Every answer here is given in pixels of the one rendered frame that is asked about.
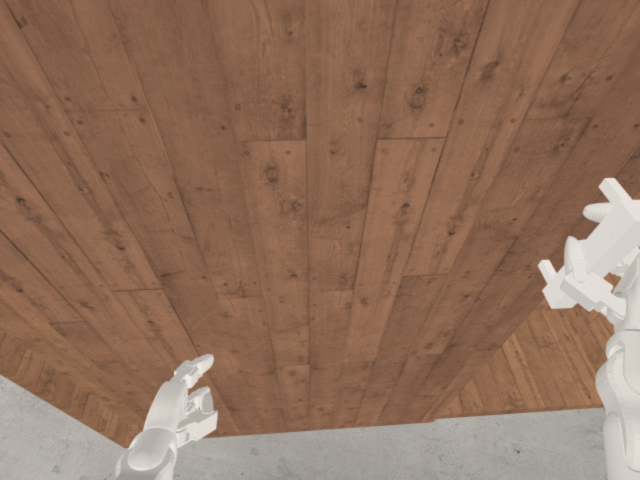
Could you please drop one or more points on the right robot hand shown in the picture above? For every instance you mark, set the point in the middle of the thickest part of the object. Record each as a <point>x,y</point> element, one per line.
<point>592,291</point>

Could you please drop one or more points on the robot left forearm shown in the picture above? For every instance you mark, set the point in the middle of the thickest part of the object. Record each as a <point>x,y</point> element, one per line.
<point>151,456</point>

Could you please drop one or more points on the robot right forearm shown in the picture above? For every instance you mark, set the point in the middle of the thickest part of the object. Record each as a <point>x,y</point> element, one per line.
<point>618,385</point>

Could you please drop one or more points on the wardrobe door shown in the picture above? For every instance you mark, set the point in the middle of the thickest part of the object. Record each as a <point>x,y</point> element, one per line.
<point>19,321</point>
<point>345,202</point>

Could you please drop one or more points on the handle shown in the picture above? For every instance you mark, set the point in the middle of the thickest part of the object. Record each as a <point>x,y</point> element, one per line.
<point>611,241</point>

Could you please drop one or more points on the left robot hand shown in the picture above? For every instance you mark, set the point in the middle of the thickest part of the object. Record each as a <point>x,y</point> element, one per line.
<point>174,410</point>

